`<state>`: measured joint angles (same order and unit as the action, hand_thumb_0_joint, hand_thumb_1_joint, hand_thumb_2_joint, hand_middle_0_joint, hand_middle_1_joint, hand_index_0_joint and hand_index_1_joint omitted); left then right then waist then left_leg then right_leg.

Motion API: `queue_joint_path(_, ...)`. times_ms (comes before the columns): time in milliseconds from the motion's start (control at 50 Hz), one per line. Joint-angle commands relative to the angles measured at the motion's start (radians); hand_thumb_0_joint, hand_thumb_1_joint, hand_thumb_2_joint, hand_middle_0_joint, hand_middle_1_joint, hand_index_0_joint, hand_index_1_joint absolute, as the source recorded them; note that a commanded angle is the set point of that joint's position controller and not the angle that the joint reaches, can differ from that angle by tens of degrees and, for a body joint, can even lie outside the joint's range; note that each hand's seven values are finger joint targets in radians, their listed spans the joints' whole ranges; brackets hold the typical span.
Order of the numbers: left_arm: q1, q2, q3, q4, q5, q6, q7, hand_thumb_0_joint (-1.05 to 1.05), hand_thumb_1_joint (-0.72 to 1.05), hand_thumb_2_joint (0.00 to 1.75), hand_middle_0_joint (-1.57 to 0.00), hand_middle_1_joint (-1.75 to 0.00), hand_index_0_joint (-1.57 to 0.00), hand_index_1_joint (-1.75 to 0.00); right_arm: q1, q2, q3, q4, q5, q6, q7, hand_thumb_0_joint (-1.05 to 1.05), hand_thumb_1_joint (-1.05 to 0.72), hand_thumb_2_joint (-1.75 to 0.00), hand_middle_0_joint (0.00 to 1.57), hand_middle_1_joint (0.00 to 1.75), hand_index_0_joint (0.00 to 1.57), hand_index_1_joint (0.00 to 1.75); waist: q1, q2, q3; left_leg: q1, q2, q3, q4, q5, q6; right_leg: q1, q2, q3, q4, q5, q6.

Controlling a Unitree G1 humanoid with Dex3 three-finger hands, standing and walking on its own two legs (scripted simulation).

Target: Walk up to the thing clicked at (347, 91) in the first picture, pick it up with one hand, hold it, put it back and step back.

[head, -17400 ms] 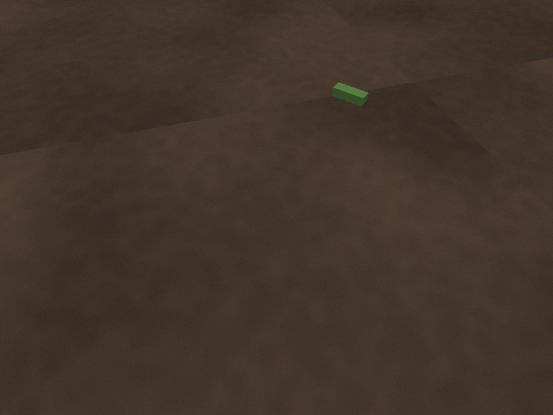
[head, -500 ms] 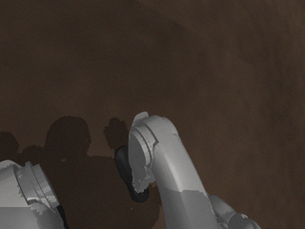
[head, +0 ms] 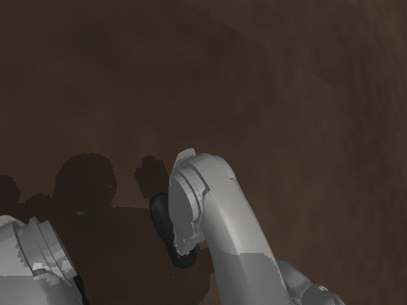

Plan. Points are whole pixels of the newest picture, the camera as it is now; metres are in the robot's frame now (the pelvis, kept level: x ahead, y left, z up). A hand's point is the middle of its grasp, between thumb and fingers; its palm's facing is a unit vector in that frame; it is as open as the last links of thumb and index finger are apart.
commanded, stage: close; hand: left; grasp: from above
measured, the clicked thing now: out of the picture +0.46 +0.36 -0.27
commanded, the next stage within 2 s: settle in 0.48 s
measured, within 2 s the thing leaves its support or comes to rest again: leaves its support in 0.84 s
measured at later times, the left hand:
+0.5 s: hand out of the picture +0.45 +0.35 -0.25, palm faces -0.41 -0.19 -0.89, open 11.1 cm
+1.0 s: hand out of the picture +0.46 +0.37 -0.22, palm faces -0.38 -0.17 -0.91, open 11.0 cm
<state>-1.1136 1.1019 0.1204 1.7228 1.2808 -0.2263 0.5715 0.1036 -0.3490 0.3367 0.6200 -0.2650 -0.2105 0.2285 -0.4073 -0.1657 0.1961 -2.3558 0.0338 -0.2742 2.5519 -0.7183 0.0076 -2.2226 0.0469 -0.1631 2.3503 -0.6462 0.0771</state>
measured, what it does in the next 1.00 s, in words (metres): stands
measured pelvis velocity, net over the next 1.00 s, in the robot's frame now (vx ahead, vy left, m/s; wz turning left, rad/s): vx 0.00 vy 0.00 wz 0.01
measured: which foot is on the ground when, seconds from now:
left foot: down 0.00-1.00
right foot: down 0.00-1.00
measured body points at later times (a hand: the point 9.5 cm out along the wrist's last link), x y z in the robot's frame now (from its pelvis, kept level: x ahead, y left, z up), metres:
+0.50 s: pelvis +0.00 +0.00 +0.00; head +0.28 +0.14 +0.32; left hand +0.47 +0.36 -0.20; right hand +0.06 -0.25 -0.05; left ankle +0.06 +0.13 -0.27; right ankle +0.12 -0.13 -0.27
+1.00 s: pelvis +0.00 +0.00 +0.00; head +0.27 +0.14 +0.33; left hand +0.47 +0.37 -0.17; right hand +0.06 -0.26 -0.05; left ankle +0.06 +0.13 -0.27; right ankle +0.12 -0.13 -0.27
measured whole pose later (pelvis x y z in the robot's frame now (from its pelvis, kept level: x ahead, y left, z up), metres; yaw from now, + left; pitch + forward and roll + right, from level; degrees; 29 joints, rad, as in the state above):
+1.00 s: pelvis +0.00 +0.00 +0.00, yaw +1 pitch +30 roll -15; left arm -1.02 1.03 0.17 1.50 1.26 -0.18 0.44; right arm 0.16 -0.35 0.25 0.63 -0.23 -0.16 0.23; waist -0.36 -0.11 0.12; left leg -2.38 0.02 -0.25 2.54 -0.71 0.01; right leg -2.25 0.03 -0.15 2.35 -0.66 0.06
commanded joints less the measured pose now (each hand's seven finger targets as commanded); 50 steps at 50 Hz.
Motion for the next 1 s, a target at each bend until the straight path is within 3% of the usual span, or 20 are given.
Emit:
queue_joint_path(0,-0.216,0.223,0.017,-0.115,-0.024,0.01,0.035,0.0,-0.06,0.84,-0.31,-1.04,-0.36,-0.98,0.183,-0.328,-0.093,0.019,0.014,0.0,-0.008,0.0,-0.89,-0.9,0.2,0.3,0.2,0.3,-0.039,0.593,-0.627,0.509,0.031,0.096,-0.276,0.249,-0.013,0.336,0.039,-0.124,-0.169,0.259,-0.088)
queue_joint_path(20,-0.218,0.215,0.004,-0.114,-0.019,0.013,0.031,0.0,-0.06,0.83,-0.31,-1.04,-0.36,-0.98,0.189,-0.339,-0.098,0.015,0.012,-0.004,-0.008,0.0,-0.89,-0.9,0.2,0.3,0.2,0.3,-0.05,0.594,-0.625,0.521,0.03,0.101,-0.27,0.256,-0.011,0.336,0.035,-0.118,-0.167,0.27,-0.086)
queue_joint_path(40,-0.243,0.25,0.027,-0.161,-0.019,0.011,0.033,0.0,-0.06,0.8,-0.3,-1.03,-0.37,-0.97,0.19,-0.335,-0.099,0.021,0.014,-0.001,-0.009,0.0,-0.89,-0.9,0.2,0.3,0.2,0.3,-0.037,0.604,-0.661,0.528,0.031,0.101,-0.272,0.267,-0.011,0.356,0.037,-0.117,-0.172,0.277,-0.088)
queue_joint_path(60,-0.24,0.221,-0.001,-0.165,-0.013,0.015,0.028,0.0,-0.05,0.78,-0.3,-1.05,-0.37,-0.97,0.18,-0.345,-0.11,0.008,0.015,-0.001,-0.011,0.0,-0.89,-0.9,0.2,0.3,0.2,0.3,-0.03,0.624,-0.677,0.557,0.031,0.102,-0.273,0.277,-0.014,0.342,0.04,-0.115,-0.166,0.28,-0.092)
queue_joint_path(80,-0.222,0.224,0.016,-0.138,-0.019,0.018,0.027,0.0,-0.03,0.78,-0.32,-1.04,-0.39,-0.97,0.194,-0.344,-0.112,0.02,0.013,0.002,-0.01,0.0,-0.89,-0.9,0.2,0.3,0.2,0.3,-0.033,0.63,-0.677,0.555,0.032,0.098,-0.279,0.283,-0.016,0.342,0.038,-0.121,-0.164,0.28,-0.093)
queue_joint_path(100,-0.191,0.19,-0.004,-0.08,-0.02,0.022,0.021,0.0,0.0,0.78,-0.33,-1.04,-0.41,-0.96,0.199,-0.341,-0.109,0.019,0.011,0.002,-0.005,0.0,-0.89,-0.9,0.2,0.3,0.2,0.3,-0.054,0.589,-0.631,0.524,0.032,0.101,-0.269,0.277,-0.012,0.345,0.04,-0.119,-0.167,0.283,-0.088)
queue_joint_path(140,-0.22,0.226,0.017,-0.114,-0.02,0.016,0.022,0.0,0.03,0.82,-0.36,-1.04,-0.43,-0.98,0.202,-0.331,-0.096,0.02,0.017,0.005,-0.005,0.0,-0.89,-0.9,0.2,0.3,0.2,0.3,-0.047,0.575,-0.624,0.496,0.027,0.102,-0.269,0.253,-0.008,0.343,0.039,-0.12,-0.172,0.263,-0.088)
queue_joint_path(220,-0.202,0.193,-0.007,-0.088,-0.026,0.013,0.01,0.0,0.13,0.83,-0.44,-1.05,-0.51,-0.98,0.187,-0.345,-0.11,0.014,0.014,0.006,-0.01,0.0,-0.89,-0.9,0.2,0.3,0.2,0.3,-0.046,0.575,-0.61,0.506,0.029,0.095,-0.287,0.222,-0.012,0.319,0.039,-0.124,-0.171,0.232,-0.091)
queue_joint_path(380,-0.214,0.235,0.02,-0.107,-0.019,0.0,0.013,0.0,0.31,0.85,-0.57,-1.05,-0.64,-0.98,0.179,-0.339,-0.091,0.006,0.016,0.013,-0.014,0.0,-0.89,-0.9,0.2,0.3,0.2,0.3,-0.035,0.587,-0.624,0.519,0.029,0.087,-0.283,0.25,-0.015,0.32,0.035,-0.126,-0.162,0.25,-0.091)
queue_joint_path(580,-0.209,0.221,0.0,-0.096,-0.016,0.004,0.007,0.0,0.38,0.92,-0.72,-1.04,-0.77,-0.99,0.191,-0.336,-0.088,0.005,0.01,0.018,-0.016,0.0,-0.91,-0.9,0.2,0.3,0.2,0.3,-0.051,0.567,-0.62,0.507,0.03,0.094,-0.272,0.246,-0.008,0.335,0.038,-0.121,-0.171,0.252,-0.087)
queue_joint_path(640,-0.195,0.243,0.009,-0.084,-0.016,0.011,0.001,0.0,0.4,0.89,-0.72,-1.03,-0.78,-0.97,0.192,-0.336,-0.087,0.002,0.009,0.023,-0.02,0.0,-0.9,-0.9,0.2,0.3,0.2,0.3,-0.044,0.558,-0.61,0.477,0.027,0.107,-0.273,0.216,-0.003,0.354,0.041,-0.113,-0.186,0.235,-0.087)
queue_joint_path(680,-0.244,0.264,0.028,-0.182,-0.022,0.015,0.0,0.0,0.4,0.92,-0.73,-1.02,-0.78,-0.97,0.199,-0.345,-0.107,0.003,0.011,0.025,-0.026,0.0,-0.91,-0.9,0.2,0.3,0.2,0.3,-0.019,0.638,-0.694,0.552,0.029,0.1,-0.289,0.244,-0.015,0.347,0.036,-0.115,-0.173,0.248,-0.094)
queue_joint_path(700,-0.265,0.241,0.006,-0.207,-0.019,0.016,-0.008,0.0,0.41,0.92,-0.74,-1.02,-0.79,-0.97,0.19,-0.341,-0.109,-0.002,0.014,0.022,-0.023,0.0,-0.91,-0.9,0.2,0.3,0.2,0.3,-0.022,0.652,-0.699,0.566,0.03,0.1,-0.279,0.255,-0.016,0.326,0.035,-0.114,-0.165,0.253,-0.095)
queue_joint_path(820,-0.219,0.262,0.067,-0.286,-0.018,0.033,-0.029,0.0,0.42,0.9,-0.75,-0.99,-0.79,-0.94,0.222,-0.339,-0.137,0.016,0.02,0.033,-0.021,0.0,-0.9,-0.9,0.2,0.3,0.2,0.3,0.0,0.673,-0.743,0.575,0.022,0.115,-0.27,0.33,-0.017,0.342,0.033,-0.108,-0.166,0.301,-0.102)
queue_joint_path(840,-0.221,0.216,0.044,-0.311,-0.026,0.033,-0.041,0.0,0.42,0.9,-0.75,-0.98,-0.79,-0.94,0.203,-0.337,-0.145,0.001,0.031,0.033,-0.021,0.0,-0.9,-0.9,0.2,0.3,0.2,0.3,0.014,0.684,-0.742,0.581,0.019,0.111,-0.28,0.316,-0.025,0.306,0.028,-0.11,-0.158,0.279,-0.111)
queue_joint_path(860,-0.203,0.247,0.078,-0.296,-0.022,0.037,-0.047,0.0,0.43,0.9,-0.75,-1.01,-0.8,-0.96,0.222,-0.341,-0.158,0.025,0.029,0.038,-0.02,0.0,-0.9,-0.9,0.2,0.3,0.2,0.3,0.008,0.687,-0.713,0.577,0.021,0.111,-0.284,0.305,-0.026,0.287,0.026,-0.111,-0.157,0.268,-0.111)
queue_joint_path(920,-0.2,0.235,0.092,-0.4,-0.021,0.04,-0.077,0.0,0.47,0.93,-0.78,-1.01,-0.83,-0.96,0.24,-0.336,-0.191,0.021,0.039,0.049,-0.016,0.0,-0.9,-0.9,0.2,0.3,0.2,0.3,0.036,0.716,-0.779,0.608,0.016,0.122,-0.295,0.307,-0.027,0.289,0.023,-0.097,-0.162,0.259,-0.114)
queue_joint_path(940,-0.194,0.207,0.083,-0.46,-0.031,0.04,-0.088,0.0,0.49,0.95,-0.79,-1.02,-0.84,-0.97,0.235,-0.323,-0.199,0.016,0.046,0.053,-0.013,0.0,-0.9,-0.9,0.2,0.3,0.2,0.3,0.051,0.743,-0.826,0.627,0.015,0.127,-0.303,0.315,-0.026,0.304,0.021,-0.091,-0.165,0.268,-0.115)
queue_joint_path(960,-0.189,0.113,0.028,-0.475,-0.048,0.046,-0.107,0.0,0.49,0.95,-0.79,-1.04,-0.84,-0.98,0.223,-0.303,-0.204,0.005,0.056,0.054,-0.008,0.0,-0.9,-0.9,0.2,0.3,0.2,0.3,0.049,0.739,-0.838,0.639,0.013,0.13,-0.311,0.313,-0.024,0.292,0.02,-0.086,-0.168,0.269,-0.113)
queue_joint_path(980,-0.19,0.098,0.015,-0.488,-0.055,0.049,-0.119,0.0,0.5,0.94,-0.78,-1.04,-0.84,-0.98,0.221,-0.301,-0.213,0.013,0.063,0.058,-0.005,0.0,-0.9,-0.9,0.2,0.3,0.2,0.3,0.054,0.737,-0.841,0.628,0.013,0.132,-0.32,0.304,-0.022,0.283,0.02,-0.087,-0.17,0.266,-0.113)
